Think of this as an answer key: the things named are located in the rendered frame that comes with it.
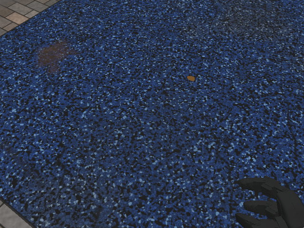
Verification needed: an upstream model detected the right robot hand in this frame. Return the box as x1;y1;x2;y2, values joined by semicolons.
235;176;304;228

